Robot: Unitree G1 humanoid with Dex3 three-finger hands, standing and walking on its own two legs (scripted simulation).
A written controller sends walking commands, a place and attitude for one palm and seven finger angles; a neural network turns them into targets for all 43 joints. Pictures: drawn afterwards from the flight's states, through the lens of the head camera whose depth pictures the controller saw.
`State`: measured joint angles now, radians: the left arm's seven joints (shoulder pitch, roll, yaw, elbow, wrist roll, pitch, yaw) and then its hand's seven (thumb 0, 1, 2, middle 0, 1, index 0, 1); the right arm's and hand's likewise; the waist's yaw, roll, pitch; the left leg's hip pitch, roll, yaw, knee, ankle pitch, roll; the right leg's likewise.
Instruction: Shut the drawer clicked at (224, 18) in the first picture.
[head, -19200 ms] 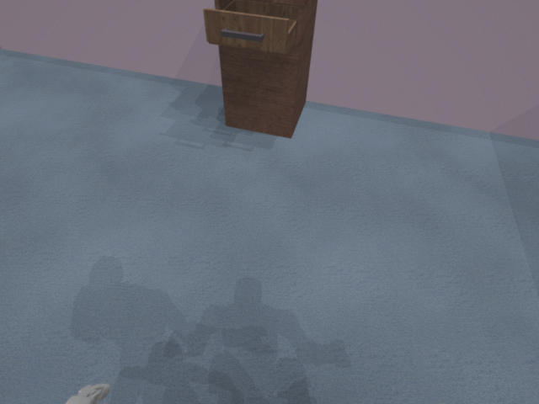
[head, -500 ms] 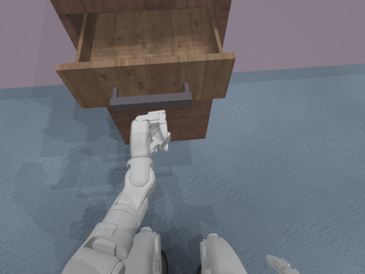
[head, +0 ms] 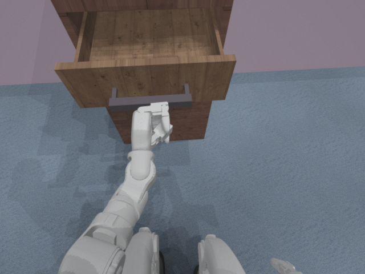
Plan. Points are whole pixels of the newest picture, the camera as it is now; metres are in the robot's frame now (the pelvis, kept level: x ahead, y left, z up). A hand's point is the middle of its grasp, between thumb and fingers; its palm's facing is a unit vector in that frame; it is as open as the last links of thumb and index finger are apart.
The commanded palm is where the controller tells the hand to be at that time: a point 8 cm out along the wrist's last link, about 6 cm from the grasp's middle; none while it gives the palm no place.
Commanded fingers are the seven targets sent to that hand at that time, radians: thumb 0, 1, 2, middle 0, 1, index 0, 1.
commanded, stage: push the drawer shut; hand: left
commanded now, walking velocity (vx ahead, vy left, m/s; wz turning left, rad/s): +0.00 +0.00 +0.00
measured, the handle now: (151, 95) +0.51 +0.06 +0.03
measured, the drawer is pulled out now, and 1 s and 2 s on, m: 0.19 0.11 0.00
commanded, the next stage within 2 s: pull the fist back off the drawer in 2.00 s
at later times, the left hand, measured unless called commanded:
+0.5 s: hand (170, 115) +0.46 +0.01 +0.02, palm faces -0.02 -1.00 -0.06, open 2.8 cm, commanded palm +0.46 +0.06 +0.03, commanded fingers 0.00 0.90 0.90 -1.40 -1.60 -1.40 -1.60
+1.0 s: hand (172, 92) +0.52 +0.01 +0.03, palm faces +0.02 -1.00 -0.05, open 3.2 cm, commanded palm +0.52 +0.05 +0.03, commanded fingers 0.00 0.90 0.90 -1.40 -1.60 -1.40 -1.60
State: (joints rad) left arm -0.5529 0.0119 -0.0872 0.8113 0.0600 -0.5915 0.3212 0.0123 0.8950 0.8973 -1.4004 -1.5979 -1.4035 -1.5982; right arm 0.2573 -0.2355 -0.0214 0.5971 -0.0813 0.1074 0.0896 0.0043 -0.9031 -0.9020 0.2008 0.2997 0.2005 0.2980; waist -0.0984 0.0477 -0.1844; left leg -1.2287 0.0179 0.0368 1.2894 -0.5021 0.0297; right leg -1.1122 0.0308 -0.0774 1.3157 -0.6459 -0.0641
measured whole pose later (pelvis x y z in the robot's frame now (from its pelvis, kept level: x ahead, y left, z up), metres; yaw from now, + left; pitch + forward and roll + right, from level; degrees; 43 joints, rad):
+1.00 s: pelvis -0.02 +0.02 -0.02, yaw -2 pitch +31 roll -4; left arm -1.09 0.16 0.17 1.33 0.14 -0.59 0.40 0.02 0.85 1.00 -1.40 -1.60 -1.40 -1.60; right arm 0.36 -0.23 0.00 0.70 -0.13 0.08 0.11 0.00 -0.90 -0.90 0.20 0.30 0.20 0.30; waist -0.26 0.08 -0.19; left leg -1.43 0.03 0.03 1.37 -0.49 0.06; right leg -1.30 0.04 -0.09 1.37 -0.62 -0.04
